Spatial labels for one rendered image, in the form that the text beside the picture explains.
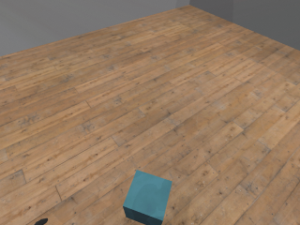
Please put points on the carton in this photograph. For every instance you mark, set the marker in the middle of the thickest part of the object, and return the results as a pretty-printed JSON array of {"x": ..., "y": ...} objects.
[{"x": 147, "y": 198}]

